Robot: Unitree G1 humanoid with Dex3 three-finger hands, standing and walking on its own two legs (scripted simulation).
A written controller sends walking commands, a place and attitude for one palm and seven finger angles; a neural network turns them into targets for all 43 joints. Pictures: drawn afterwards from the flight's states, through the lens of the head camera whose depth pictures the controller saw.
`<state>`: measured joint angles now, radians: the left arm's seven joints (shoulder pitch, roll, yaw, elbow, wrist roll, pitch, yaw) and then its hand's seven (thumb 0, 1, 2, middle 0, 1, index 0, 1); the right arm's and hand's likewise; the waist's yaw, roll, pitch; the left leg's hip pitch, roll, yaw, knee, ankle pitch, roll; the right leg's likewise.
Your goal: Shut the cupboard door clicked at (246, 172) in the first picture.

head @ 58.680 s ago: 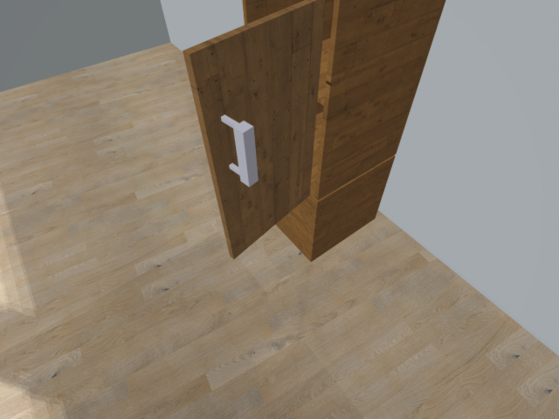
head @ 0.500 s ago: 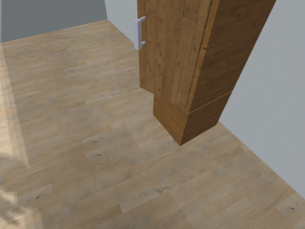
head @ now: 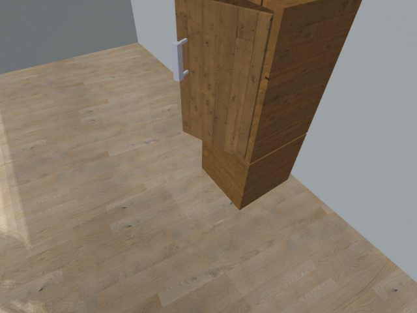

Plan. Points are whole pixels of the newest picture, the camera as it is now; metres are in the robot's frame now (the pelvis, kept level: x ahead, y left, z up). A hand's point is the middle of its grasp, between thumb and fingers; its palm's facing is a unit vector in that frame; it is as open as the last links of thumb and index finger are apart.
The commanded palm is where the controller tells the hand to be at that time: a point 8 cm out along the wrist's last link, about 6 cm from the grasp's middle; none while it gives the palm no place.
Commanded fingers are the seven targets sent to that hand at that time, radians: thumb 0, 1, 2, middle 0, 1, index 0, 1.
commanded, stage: let the arm hang, fingers relaxed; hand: left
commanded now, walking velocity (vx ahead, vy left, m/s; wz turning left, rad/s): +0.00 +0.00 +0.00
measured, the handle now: (181, 59) +0.93 +0.15 +0.04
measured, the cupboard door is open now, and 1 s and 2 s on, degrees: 22 22 22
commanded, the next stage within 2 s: look to check the result in 0.06 s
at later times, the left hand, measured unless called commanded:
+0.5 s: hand out of the picture -0.01 +0.18 -0.18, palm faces +0.03 -0.98 -0.19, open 7.3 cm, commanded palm none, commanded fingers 0.00 0.90 0.90 -0.20 -0.30 -0.20 -0.30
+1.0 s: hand out of the picture +0.02 +0.20 -0.18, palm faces +0.10 -0.97 -0.22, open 7.3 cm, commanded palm none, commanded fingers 0.00 0.90 0.90 -0.20 -0.30 -0.20 -0.30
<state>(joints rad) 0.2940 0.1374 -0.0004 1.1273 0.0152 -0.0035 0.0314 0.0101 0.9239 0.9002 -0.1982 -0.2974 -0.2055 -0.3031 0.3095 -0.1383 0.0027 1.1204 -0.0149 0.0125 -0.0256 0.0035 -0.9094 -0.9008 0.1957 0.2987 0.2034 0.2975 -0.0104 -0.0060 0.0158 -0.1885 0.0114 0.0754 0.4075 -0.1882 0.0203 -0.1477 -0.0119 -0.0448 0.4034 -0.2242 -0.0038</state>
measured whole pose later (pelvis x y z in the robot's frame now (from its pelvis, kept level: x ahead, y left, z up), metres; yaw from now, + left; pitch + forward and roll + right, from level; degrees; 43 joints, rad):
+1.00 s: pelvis +0.01 +0.01 -0.01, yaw +4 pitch -1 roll -1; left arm 0.23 0.18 0.04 1.06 0.02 0.02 0.03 0.00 0.90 0.90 -0.20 -0.30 -0.21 -0.30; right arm 0.27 -0.18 -0.02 1.07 -0.01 0.04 -0.01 0.00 -0.91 -0.90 0.20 0.30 0.20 0.30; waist -0.02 0.01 0.07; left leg -0.28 -0.02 0.01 0.54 -0.25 0.03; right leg -0.18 -0.04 -0.11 0.49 -0.29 0.01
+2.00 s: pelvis +0.04 -0.04 +0.00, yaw +43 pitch +1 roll +3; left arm 0.28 0.15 0.03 0.89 0.03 0.00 0.04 0.00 0.90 0.90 -0.20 -0.30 -0.21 -0.30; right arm 0.16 -0.26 -0.09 0.94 -0.02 0.11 0.02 0.01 -0.91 -0.90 0.19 0.30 0.20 0.30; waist -0.01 0.03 0.11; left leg -0.47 0.01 -0.03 1.09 -0.43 -0.07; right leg -0.18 -0.08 -0.17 0.51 -0.34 -0.04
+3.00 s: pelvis +0.20 +0.26 +0.00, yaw +69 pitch +0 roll +0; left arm 0.23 0.16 0.07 0.96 0.02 -0.07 0.02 -0.02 0.95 0.90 -0.20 -0.30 -0.21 -0.30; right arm 0.30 -0.18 -0.06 1.01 -0.02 0.01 0.01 0.01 -0.91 -0.90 0.19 0.30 0.20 0.30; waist -0.05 0.03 0.08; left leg -0.59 0.05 -0.02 1.18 -0.28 0.02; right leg -0.17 -0.03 -0.20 0.42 -0.26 -0.05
